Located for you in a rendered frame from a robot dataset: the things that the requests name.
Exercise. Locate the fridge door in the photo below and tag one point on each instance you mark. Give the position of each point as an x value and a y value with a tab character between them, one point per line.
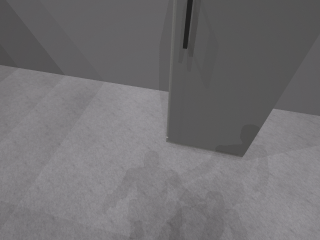
240	57

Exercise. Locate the handle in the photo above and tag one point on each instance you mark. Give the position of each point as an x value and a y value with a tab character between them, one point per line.
187	23

